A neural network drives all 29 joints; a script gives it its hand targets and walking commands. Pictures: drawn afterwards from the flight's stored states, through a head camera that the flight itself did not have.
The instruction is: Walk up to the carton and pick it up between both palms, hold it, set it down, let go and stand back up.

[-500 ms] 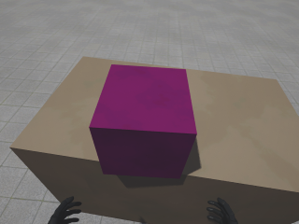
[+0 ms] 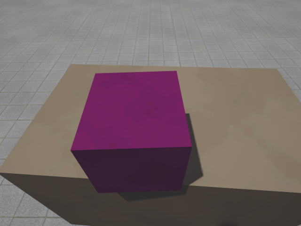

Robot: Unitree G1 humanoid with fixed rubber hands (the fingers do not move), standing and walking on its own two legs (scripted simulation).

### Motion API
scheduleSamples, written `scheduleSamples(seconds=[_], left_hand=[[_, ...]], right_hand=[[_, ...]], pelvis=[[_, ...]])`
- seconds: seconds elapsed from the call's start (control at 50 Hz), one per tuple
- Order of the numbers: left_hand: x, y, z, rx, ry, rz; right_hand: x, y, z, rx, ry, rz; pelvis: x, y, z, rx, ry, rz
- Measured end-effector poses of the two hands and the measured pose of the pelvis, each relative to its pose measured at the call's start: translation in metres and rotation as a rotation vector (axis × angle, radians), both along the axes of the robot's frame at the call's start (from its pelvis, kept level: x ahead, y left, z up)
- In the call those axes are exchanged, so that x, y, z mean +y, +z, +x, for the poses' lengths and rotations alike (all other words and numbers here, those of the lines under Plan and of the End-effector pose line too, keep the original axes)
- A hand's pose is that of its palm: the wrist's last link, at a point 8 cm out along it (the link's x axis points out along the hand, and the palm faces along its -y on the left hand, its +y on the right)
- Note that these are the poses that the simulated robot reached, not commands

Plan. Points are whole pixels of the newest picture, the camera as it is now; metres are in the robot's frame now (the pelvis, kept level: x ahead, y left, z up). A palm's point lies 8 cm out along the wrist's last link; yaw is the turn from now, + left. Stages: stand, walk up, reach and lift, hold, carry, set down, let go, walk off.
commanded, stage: stand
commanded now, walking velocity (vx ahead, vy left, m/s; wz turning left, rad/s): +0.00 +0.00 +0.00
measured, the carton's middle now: (137, 131) +0.39 +0.05 +0.04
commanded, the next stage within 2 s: none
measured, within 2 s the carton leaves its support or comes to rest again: neither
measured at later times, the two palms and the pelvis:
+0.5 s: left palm out of the picture +0.06 +0.24 -0.14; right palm out of the picture +0.01 -0.22 -0.16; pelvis +0.03 +0.01 -0.01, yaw -4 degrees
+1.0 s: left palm out of the picture -0.03 +0.22 -0.14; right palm out of the picture -0.10 -0.19 -0.15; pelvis -0.02 +0.02 +0.00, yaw -5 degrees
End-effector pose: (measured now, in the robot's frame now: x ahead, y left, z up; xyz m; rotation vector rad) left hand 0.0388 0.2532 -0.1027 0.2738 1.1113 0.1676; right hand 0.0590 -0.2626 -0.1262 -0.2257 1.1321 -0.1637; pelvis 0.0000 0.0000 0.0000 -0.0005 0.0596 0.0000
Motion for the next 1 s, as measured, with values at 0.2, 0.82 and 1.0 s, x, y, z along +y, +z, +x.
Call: scheduleSamples(seconds=[0.2, 0.82, 1.0], left_hand=[[-0.024, -0.025, 0.036, 0.029, 0.006, -0.086], [-0.030, -0.041, -0.054, 0.296, 0.042, -0.095], [-0.029, -0.040, -0.069, 0.323, 0.023, -0.105]], right_hand=[[0.006, -0.003, -0.009, 0.105, -0.065, -0.003], [0.054, -0.025, -0.119, 0.352, -0.177, 0.083], [0.073, -0.025, -0.156, 0.416, -0.181, 0.112]], pelvis=[[0.000, -0.002, 0.028, 0.011, -0.030, -0.001], [0.011, -0.003, 0.000, -0.096, -0.077, 0.003], [0.018, -0.001, -0.017, -0.096, -0.081, 0.001]])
